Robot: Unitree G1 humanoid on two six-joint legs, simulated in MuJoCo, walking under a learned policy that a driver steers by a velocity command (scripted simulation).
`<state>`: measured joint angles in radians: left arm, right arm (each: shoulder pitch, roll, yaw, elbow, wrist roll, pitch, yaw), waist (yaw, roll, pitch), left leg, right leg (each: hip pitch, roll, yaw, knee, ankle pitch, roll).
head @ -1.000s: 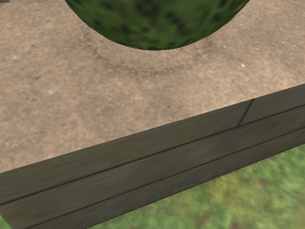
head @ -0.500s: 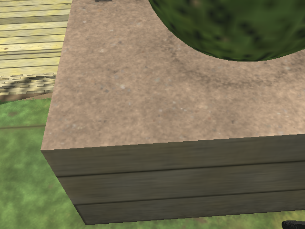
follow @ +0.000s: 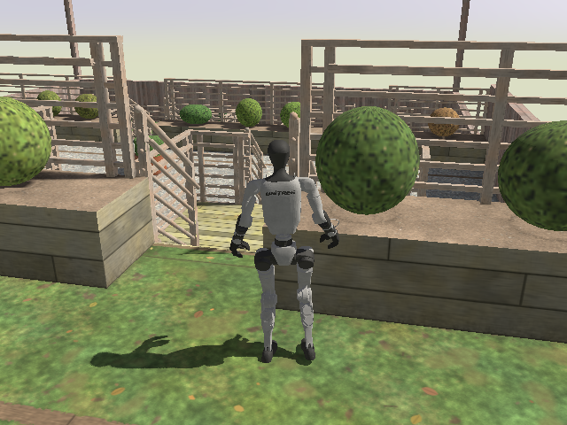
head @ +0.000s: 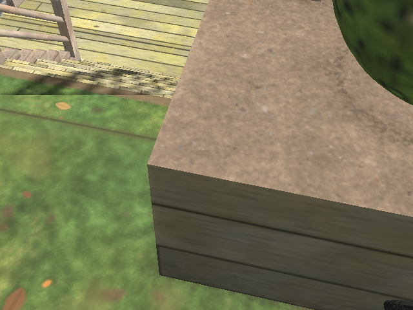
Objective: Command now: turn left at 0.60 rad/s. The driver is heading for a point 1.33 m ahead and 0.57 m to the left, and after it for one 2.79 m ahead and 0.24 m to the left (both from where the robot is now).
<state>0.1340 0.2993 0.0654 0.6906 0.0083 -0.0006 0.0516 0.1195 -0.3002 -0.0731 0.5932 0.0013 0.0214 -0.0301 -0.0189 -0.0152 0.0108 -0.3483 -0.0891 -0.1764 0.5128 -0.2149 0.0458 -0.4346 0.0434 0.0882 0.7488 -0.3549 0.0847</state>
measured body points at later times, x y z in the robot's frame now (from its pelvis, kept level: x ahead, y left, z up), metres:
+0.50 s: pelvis -0.02 +0.02 -0.01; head +0.02 +0.04 +0.44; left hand -0.02 +0.33 -0.13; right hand +0.24 -0.19 -0.09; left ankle -0.05 +0.13 -0.74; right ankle +0.00 -0.13 -0.74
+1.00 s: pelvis -0.03 -0.01 +0.00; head +0.01 -0.02 +0.45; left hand -0.10 +0.29 -0.09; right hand +0.28 -0.14 -0.09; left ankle -0.11 +0.11 -0.67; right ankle +0.03 -0.11 -0.74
